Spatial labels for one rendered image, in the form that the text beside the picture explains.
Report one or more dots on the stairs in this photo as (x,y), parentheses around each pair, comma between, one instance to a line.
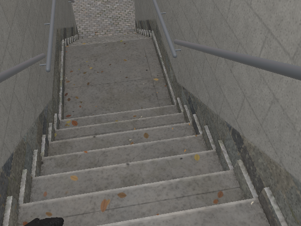
(143,167)
(108,38)

